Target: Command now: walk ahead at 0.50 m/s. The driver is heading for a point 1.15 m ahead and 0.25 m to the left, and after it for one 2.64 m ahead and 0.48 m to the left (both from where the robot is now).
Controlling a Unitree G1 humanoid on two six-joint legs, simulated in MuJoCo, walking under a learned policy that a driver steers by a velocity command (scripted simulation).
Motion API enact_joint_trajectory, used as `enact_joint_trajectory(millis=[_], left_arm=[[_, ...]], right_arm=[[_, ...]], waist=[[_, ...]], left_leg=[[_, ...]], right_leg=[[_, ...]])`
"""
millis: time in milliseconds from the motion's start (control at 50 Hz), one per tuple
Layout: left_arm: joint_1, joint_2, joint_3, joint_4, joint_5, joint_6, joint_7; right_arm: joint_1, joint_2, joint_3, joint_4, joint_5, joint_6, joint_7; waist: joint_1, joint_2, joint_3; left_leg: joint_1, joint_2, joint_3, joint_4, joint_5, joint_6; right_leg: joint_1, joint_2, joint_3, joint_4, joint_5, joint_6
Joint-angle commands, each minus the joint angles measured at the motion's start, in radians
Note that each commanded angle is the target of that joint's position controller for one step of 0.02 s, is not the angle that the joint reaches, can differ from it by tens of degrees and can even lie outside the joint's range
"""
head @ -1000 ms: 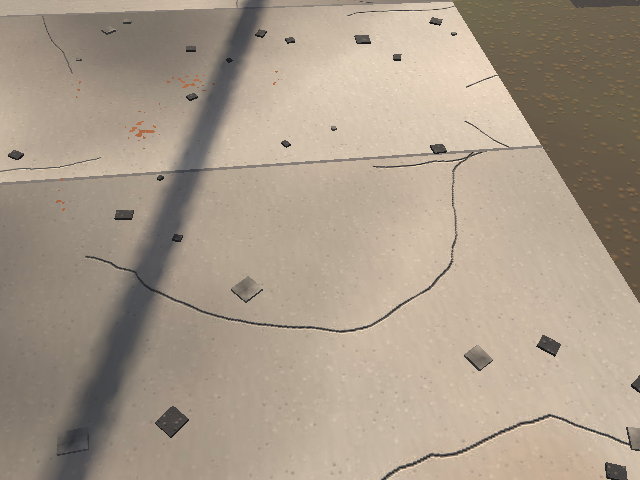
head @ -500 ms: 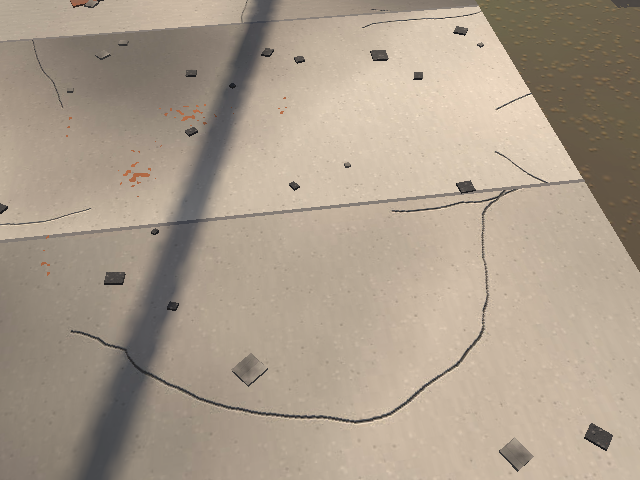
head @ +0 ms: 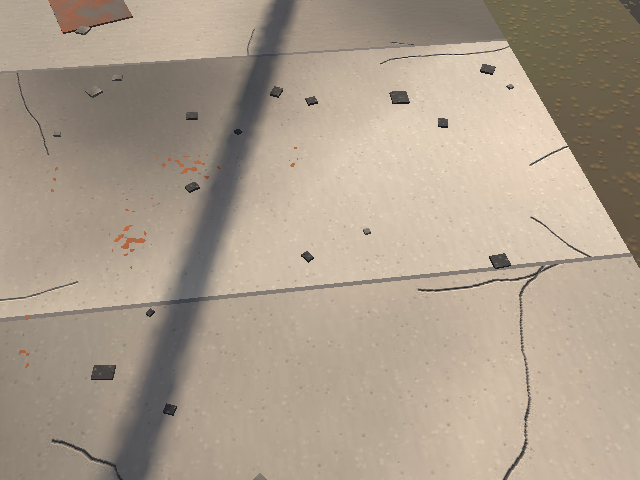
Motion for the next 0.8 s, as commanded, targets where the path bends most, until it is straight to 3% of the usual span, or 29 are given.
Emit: enact_joint_trajectory(millis=[20, 80, 140, 180, 260, 300, 320, 340, 360, 380, 400, 420, 440, 480, 520, 660, 700, 740, 760, 780, 800], left_arm=[[0.054, 0.035, 0.014, -0.044, 0.021, 0.015, -0.013], [0.009, 0.028, 0.016, -0.062, 0.025, 0.036, -0.019], [-0.090, 0.022, 0.008, -0.094, 0.016, 0.041, -0.014], [-0.158, 0.011, -0.003, -0.111, 0.005, 0.038, -0.010], [-0.196, 0.025, -0.009, -0.108, 0.000, 0.034, 0.008], [-0.170, 0.040, -0.004, -0.094, 0.004, 0.025, 0.016], [-0.123, 0.048, 0.000, -0.074, 0.006, 0.018, 0.021], [-0.051, 0.051, 0.004, -0.047, 0.010, 0.005, 0.025], [0.030, 0.108, 0.016, -0.024, 0.020, -0.011, 0.029], [0.091, 0.150, 0.023, -0.017, 0.025, -0.011, 0.028], [0.072, 0.104, 0.010, -0.021, -0.008, 0.005, 0.023], [0.003, 0.083, 0.003, -0.038, -0.018, 0.014, 0.020], [-0.061, 0.064, -0.005, -0.046, -0.011, 0.022, 0.025], [-0.073, 0.090, 0.009, -0.038, -0.005, 0.041, 0.031], [-0.074, 0.090, 0.017, -0.037, -0.004, 0.047, 0.024], [-0.044, 0.122, 0.040, -0.027, -0.004, 0.041, 0.017], [-0.041, 0.132, 0.046, -0.028, -0.007, 0.046, 0.014], [-0.061, 0.141, 0.053, -0.033, -0.017, 0.054, 0.012], [-0.082, 0.136, 0.056, -0.041, -0.019, 0.058, 0.013], [-0.125, 0.104, 0.050, -0.061, -0.015, 0.059, 0.011], [-0.161, 0.025, 0.030, -0.093, -0.014, 0.055, 0.005]], right_arm=[[0.119, -0.031, 0.001, 0.020, 0.005, -0.023, -0.006], [0.180, -0.072, -0.002, 0.047, 0.008, -0.041, -0.010], [0.209, -0.072, 0.009, 0.059, 0.006, -0.037, -0.009], [0.226, -0.067, 0.016, 0.066, 0.007, -0.030, -0.012], [0.281, -0.066, 0.023, 0.093, 0.003, -0.016, -0.024], [0.271, -0.065, 0.024, 0.099, 0.000, -0.008, -0.032], [0.259, -0.067, 0.023, 0.100, 0.002, -0.005, -0.036], [0.247, -0.071, 0.021, 0.103, 0.009, -0.003, -0.038], [0.278, -0.064, 0.023, 0.097, 0.014, -0.006, -0.039], [0.408, 0.010, 0.039, 0.107, 0.041, 0.001, -0.043], [0.435, 0.002, 0.031, 0.137, 0.050, 0.029, -0.045], [0.360, -0.032, 0.020, 0.126, 0.019, 0.047, -0.044], [0.282, -0.020, 0.018, 0.112, -0.005, 0.056, -0.039], [0.237, -0.016, 0.014, 0.098, -0.021, 0.066, -0.026], [0.247, -0.003, 0.015, 0.109, -0.022, 0.070, -0.015], [0.159, 0.002, 0.014, 0.065, -0.015, 0.056, -0.008], [0.166, -0.001, 0.013, 0.059, -0.010, 0.050, -0.007], [0.233, 0.014, 0.015, 0.080, -0.005, 0.042, -0.010], [0.295, 0.017, 0.015, 0.105, -0.005, 0.039, -0.013], [0.361, 0.002, 0.013, 0.127, -0.009, 0.032, -0.020], [0.437, -0.050, 0.006, 0.138, -0.019, 0.021, -0.031]], waist=[[0.009, 0.061, -0.030], [0.027, 0.057, -0.002], [0.019, 0.081, 0.003], [-0.003, 0.108, -0.007], [-0.034, 0.131, -0.036], [-0.024, 0.130, -0.034], [-0.003, 0.120, -0.039], [0.037, 0.082, -0.056], [0.043, 0.013, -0.128], [0.004, -0.126, -0.262], [0.019, -0.158, -0.336], [0.003, -0.089, -0.235], [-0.008, -0.059, -0.139], [-0.037, -0.075, -0.058], [-0.046, -0.076, -0.055], [-0.043, -0.084, -0.039], [-0.045, -0.084, -0.035], [-0.077, -0.062, -0.023], [-0.100, -0.040, -0.007], [-0.125, 0.027, 0.025], [-0.139, 0.223, 0.008]], left_leg=[[0.147, 0.284, -0.322, -0.297, 0.129, 0.117], [0.127, 0.267, -0.229, -0.295, 0.431, 0.120], [0.128, 0.219, -0.120, -0.254, 0.722, 0.088], [0.133, 0.190, -0.079, -0.236, 0.772, 0.059], [0.241, 0.217, -0.091, -0.169, 0.788, 0.056], [0.272, 0.242, -0.118, -0.105, 0.781, 0.060], [0.284, 0.242, -0.130, -0.047, 0.775, 0.051], [0.274, 0.218, -0.120, 0.050, 0.712, 0.026], [0.195, 0.174, -0.103, 0.169, 0.496, -0.010], [0.061, 0.082, -0.061, 0.384, -0.082, -0.041], [0.017, 0.008, -0.094, 0.513, -0.482, -0.055], [-0.018, 0.031, -0.137, 0.556, -0.518, -0.061], [-0.038, 0.043, -0.149, 0.554, -0.472, -0.067], [-0.061, 0.074, -0.134, 0.498, -0.363, -0.070], [-0.047, 0.069, -0.104, 0.466, -0.297, -0.070], [-0.001, 0.070, -0.056, 0.260, -0.237, -0.055], [0.050, 0.060, -0.039, 0.183, -0.236, -0.044], [0.169, 0.044, -0.006, 0.040, -0.170, -0.025], [0.250, 0.032, 0.000, -0.038, -0.164, -0.011], [0.325, 0.069, -0.068, -0.142, -0.240, 0.008], [0.403, 0.286, -0.368, -0.311, -0.473, 0.041]], right_leg=[[-0.182, -0.083, 0.049, -0.016, 0.054, 0.012], [-0.212, -0.083, 0.009, -0.086, 0.091, 0.044], [-0.209, -0.071, -0.037, -0.255, 0.178, 0.067], [-0.155, -0.048, -0.068, -0.395, 0.244, 0.067], [-0.105, -0.016, -0.075, -0.525, 0.277, 0.047], [-0.063, -0.006, -0.063, -0.586, 0.227, 0.024], [-0.013, 0.004, -0.060, -0.652, 0.231, 0.012], [0.084, 0.000, -0.050, -0.779, 0.355, 0.000], [0.254, -0.110, 0.043, -0.762, 0.757, -0.018], [0.458, -0.348, 0.240, -0.686, 1.229, -0.156], [0.432, -0.425, 0.363, -0.735, 1.180, -0.275], [0.310, -0.390, 0.329, -0.799, 0.943, -0.270], [0.206, -0.344, 0.292, -0.857, 0.742, -0.234], [0.095, -0.261, 0.244, -0.979, 0.243, -0.159], [0.059, -0.225, 0.241, -1.050, -0.054, -0.127], [0.000, -0.225, 0.212, -1.110, -0.226, -0.121], [-0.025, -0.230, 0.212, -1.105, -0.271, -0.122], [-0.095, -0.214, 0.190, -1.073, -0.333, -0.107], [-0.157, -0.189, 0.168, -1.020, -0.368, -0.090], [-0.252, -0.141, 0.117, -0.894, -0.364, -0.063], [-0.382, -0.044, -0.004, -0.593, -0.290, -0.017]])
Keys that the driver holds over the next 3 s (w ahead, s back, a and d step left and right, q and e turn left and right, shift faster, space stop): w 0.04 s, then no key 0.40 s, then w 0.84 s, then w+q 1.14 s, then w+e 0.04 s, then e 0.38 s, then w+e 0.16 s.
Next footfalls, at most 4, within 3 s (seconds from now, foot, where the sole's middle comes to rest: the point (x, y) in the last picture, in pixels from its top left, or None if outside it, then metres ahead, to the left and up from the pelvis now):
0.36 right None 0.30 -0.09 -0.77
0.80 left None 0.26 0.09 -0.77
1.24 right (391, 438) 0.56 -0.12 -0.77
1.80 left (310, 324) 0.83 0.06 -0.77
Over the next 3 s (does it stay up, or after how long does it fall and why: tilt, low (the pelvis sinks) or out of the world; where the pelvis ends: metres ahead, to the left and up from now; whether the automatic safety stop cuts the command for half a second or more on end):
stays up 1.17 0.18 0.01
